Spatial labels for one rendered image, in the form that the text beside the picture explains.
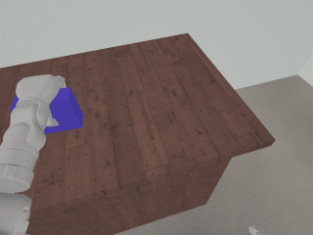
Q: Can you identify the robot left hand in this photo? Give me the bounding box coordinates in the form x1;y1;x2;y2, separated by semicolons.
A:
16;74;67;127

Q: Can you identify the left robot upper arm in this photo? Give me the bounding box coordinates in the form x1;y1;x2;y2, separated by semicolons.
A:
0;192;32;235

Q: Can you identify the sponge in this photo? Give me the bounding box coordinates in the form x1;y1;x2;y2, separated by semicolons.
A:
10;87;83;134

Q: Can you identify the left robot forearm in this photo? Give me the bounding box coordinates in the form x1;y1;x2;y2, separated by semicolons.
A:
0;96;50;194

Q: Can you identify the robot right hand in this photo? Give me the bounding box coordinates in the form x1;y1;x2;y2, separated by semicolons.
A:
248;225;269;235

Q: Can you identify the table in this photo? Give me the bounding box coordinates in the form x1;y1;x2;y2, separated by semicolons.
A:
0;33;276;235

